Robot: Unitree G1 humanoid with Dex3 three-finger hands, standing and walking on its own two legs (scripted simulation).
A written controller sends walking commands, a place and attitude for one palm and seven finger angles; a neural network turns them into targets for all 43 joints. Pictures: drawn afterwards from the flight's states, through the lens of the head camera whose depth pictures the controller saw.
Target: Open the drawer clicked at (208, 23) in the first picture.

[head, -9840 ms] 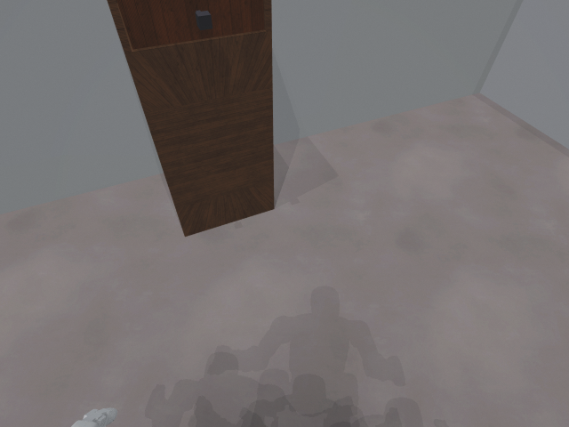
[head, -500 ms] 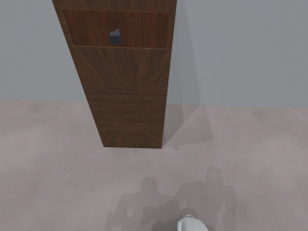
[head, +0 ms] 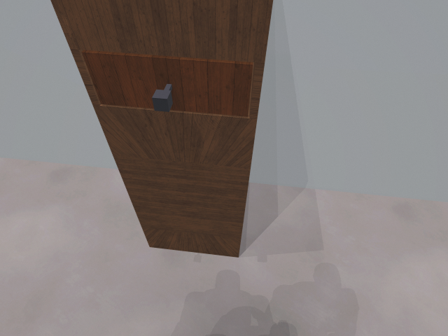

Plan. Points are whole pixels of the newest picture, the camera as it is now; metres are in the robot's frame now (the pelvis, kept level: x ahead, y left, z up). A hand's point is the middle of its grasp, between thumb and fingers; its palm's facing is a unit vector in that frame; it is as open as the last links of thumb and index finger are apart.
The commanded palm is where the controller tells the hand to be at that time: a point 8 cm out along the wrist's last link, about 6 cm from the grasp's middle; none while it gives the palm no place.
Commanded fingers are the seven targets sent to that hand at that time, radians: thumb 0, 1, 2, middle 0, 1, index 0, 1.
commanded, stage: come to a stop and stand still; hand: left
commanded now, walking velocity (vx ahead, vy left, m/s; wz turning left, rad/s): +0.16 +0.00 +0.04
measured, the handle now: (165, 95) +0.58 +0.19 +0.13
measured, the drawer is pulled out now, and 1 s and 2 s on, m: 0.00 0.00 0.00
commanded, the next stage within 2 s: look again from close up in 1.28 s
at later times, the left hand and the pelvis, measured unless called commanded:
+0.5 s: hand out of the picture +0.09 +0.17 -0.17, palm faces +0.06 -0.95 -0.32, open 7.4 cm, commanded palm none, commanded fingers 0.00 0.90 0.90 -0.20 -0.30 -0.20 -0.30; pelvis +0.05 -0.05 -0.02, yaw -1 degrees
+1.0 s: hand out of the picture +0.01 +0.16 -0.16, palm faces +0.11 -0.96 -0.26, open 7.4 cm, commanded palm none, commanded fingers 0.00 0.90 0.90 -0.20 -0.30 -0.20 -0.30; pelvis +0.00 -0.04 +0.01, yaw +0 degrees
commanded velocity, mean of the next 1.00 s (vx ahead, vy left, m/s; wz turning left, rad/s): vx -0.05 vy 0.05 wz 0.00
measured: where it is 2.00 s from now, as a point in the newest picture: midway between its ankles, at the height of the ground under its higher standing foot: outside the picture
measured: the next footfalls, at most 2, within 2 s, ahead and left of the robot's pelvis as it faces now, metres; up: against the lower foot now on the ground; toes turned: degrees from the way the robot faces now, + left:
left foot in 0.06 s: +0.10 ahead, +0.13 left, +0.00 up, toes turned +7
right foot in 0.44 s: +0.13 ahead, -0.15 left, +0.00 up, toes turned -5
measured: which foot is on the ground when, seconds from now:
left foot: up 0.00-0.04, down 0.06-0.44, up 0.46-1.00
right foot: down 0.00-0.08, up 0.10-0.42, down 0.44-1.00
